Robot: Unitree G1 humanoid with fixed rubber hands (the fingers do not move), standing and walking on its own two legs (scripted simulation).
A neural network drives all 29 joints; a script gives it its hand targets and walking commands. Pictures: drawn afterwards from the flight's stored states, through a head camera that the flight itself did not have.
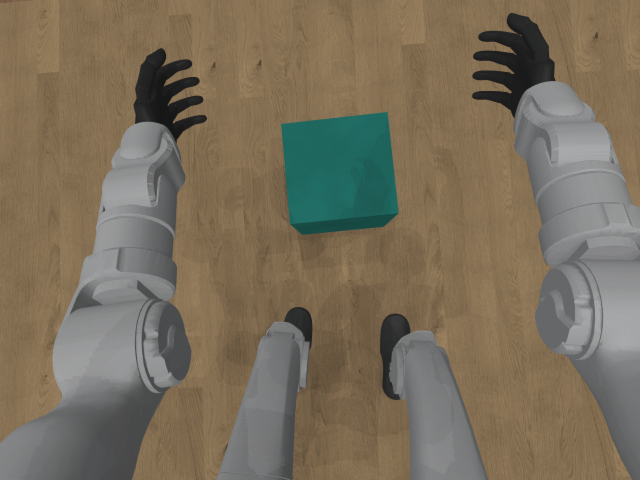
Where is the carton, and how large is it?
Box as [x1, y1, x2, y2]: [281, 112, 398, 234]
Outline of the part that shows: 387,112 281,124 290,224 302,234 383,226 398,212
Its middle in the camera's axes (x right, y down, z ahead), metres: +0.05 -0.14 +0.87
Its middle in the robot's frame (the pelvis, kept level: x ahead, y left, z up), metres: +0.53 +0.04 -0.53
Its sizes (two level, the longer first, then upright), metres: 0.210 0.200 0.250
